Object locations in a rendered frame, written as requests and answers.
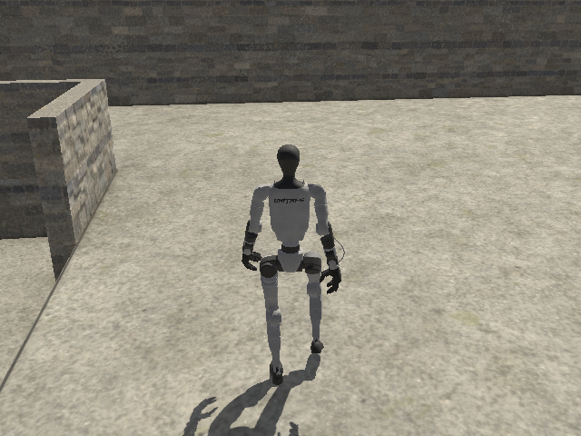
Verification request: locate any robot left forearm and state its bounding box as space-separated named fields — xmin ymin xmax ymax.
xmin=242 ymin=220 xmax=258 ymax=255

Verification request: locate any robot right forearm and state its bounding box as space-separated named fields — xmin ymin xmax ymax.
xmin=320 ymin=222 xmax=340 ymax=270

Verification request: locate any robot right upper arm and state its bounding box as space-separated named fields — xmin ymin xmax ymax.
xmin=308 ymin=183 xmax=330 ymax=236

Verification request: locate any robot left upper arm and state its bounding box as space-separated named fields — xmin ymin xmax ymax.
xmin=248 ymin=183 xmax=271 ymax=233

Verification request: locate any left robot foot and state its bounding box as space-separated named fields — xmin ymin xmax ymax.
xmin=270 ymin=361 xmax=283 ymax=385

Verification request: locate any robot left hand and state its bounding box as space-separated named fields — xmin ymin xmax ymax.
xmin=241 ymin=252 xmax=262 ymax=271

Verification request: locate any humanoid robot torso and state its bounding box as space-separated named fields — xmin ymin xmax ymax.
xmin=268 ymin=179 xmax=310 ymax=273

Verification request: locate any robot right hand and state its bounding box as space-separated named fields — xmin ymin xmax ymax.
xmin=320 ymin=267 xmax=341 ymax=294

